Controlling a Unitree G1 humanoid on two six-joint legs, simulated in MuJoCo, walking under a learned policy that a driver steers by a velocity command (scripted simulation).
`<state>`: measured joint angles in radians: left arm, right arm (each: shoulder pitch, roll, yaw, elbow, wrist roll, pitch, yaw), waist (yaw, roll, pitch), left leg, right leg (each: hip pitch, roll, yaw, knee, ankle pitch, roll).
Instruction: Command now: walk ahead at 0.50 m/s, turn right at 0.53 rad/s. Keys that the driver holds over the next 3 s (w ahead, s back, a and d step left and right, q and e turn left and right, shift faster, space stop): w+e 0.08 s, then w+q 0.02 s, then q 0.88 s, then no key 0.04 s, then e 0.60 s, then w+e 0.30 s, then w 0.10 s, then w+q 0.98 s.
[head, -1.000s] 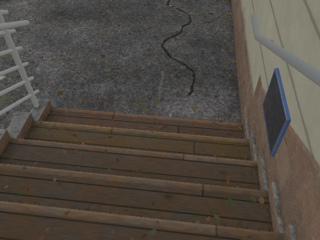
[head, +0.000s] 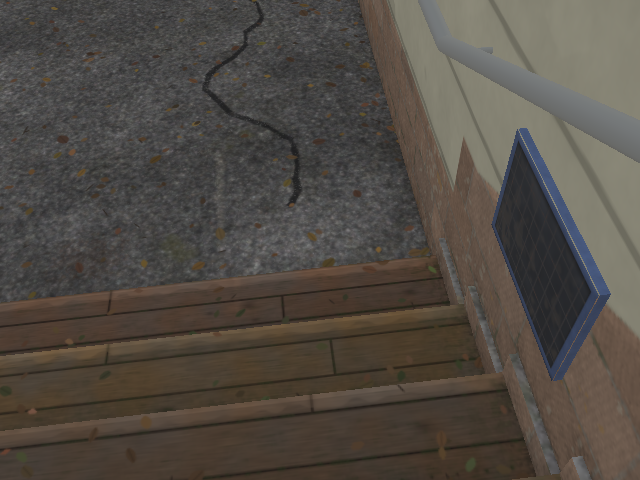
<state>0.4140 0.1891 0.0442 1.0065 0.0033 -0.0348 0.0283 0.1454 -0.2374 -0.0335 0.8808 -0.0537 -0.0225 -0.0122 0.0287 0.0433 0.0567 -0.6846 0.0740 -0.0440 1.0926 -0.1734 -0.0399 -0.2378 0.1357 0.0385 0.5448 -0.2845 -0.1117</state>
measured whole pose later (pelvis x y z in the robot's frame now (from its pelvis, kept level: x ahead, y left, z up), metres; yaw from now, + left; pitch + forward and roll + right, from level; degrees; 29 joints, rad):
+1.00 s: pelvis +0.29 +0.02 -0.14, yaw +19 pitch +0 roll +2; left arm 0.23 0.26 0.02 0.70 0.00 0.02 0.04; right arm 0.24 -0.32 -0.08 0.71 -0.02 0.07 0.01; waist -0.01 0.06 0.01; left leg -0.58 -0.14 -0.12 1.19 -0.39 -0.02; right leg -0.23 0.01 -0.02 0.47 -0.24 -0.06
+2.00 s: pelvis +0.32 +0.08 -0.15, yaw -4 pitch +0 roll +0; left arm 0.22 0.28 0.08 0.70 0.03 0.05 0.00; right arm 0.31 -0.26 -0.02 0.73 -0.04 -0.01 -0.01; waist -0.01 -0.04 -0.02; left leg -0.26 -0.06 0.02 0.57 -0.32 0.06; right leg -0.56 0.16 0.23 1.03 -0.31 -0.05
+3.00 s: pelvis +0.80 +0.02 -0.36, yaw +19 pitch -1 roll -1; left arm 0.53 0.17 0.03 0.99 0.01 -0.08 0.05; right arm -0.04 -0.25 -0.05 0.83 -0.04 -0.01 0.06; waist 0.09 0.03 0.06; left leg -0.54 -0.02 0.02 0.61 0.40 0.08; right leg -0.05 -0.04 -0.24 0.86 -0.77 -0.01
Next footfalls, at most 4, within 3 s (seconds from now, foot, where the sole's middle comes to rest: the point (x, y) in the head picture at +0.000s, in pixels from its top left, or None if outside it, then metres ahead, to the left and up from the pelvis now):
0.32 left None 0.37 0.13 -0.92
0.84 right None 0.37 -0.04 -0.92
1.26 left None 0.30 0.15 -0.92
1.90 left None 0.36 0.15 -0.92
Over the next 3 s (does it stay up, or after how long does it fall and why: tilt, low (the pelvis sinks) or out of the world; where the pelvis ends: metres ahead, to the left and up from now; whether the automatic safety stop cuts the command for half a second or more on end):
stays up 0.80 0.02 -0.36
